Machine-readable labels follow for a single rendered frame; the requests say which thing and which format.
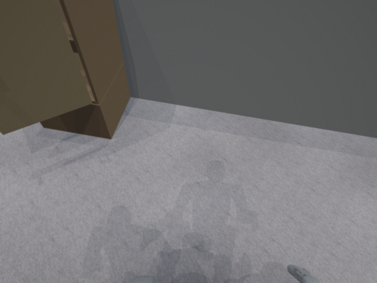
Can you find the cupboard door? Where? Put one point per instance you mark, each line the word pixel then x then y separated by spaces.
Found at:
pixel 39 74

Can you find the right robot hand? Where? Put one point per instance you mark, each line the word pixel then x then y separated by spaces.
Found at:
pixel 301 274

